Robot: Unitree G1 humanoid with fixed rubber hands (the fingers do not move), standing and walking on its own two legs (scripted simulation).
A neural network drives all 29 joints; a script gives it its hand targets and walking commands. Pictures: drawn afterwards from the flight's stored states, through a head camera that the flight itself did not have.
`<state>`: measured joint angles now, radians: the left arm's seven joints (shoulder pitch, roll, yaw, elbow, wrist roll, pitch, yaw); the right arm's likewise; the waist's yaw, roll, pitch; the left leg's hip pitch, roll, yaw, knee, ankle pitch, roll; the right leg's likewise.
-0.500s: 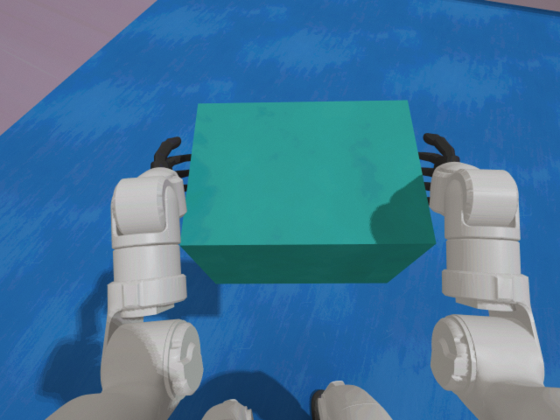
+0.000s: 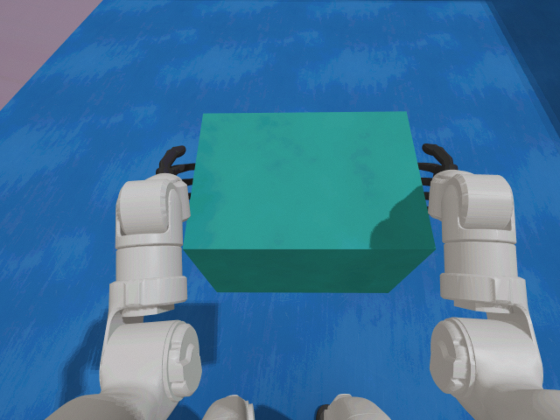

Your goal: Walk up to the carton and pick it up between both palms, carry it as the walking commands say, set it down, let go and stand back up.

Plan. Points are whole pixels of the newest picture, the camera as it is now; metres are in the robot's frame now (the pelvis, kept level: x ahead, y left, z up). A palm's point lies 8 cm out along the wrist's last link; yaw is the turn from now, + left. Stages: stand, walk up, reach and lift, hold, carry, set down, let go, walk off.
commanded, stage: carry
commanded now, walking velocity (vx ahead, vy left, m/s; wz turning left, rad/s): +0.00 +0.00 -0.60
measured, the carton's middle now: (302, 210) +0.40 -0.02 +0.03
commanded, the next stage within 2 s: none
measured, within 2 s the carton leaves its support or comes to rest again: neither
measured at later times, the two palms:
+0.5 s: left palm (234, 232) +0.30 +0.07 +0.14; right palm out of the picture +0.19 -0.28 +0.13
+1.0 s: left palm (333, 335) +0.18 -0.03 +0.13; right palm out of the picture -0.03 -0.33 +0.13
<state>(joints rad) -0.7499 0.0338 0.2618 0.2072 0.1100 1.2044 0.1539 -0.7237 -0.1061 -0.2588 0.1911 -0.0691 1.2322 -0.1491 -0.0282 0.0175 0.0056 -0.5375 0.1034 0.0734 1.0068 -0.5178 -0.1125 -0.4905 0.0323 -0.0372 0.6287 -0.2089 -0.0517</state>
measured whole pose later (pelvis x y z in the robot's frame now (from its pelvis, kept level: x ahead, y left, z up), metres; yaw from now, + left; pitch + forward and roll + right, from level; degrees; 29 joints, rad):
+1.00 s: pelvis -0.23 +0.02 +0.00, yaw -38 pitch +3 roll -2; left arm -0.75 0.10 0.25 0.20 0.05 1.21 0.16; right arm -0.72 -0.03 -0.27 0.17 -0.14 1.22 -0.14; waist 0.07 0.00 -0.01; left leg -0.45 0.23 0.21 0.73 -0.30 -0.04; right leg -0.43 0.01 -0.09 0.71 -0.39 0.00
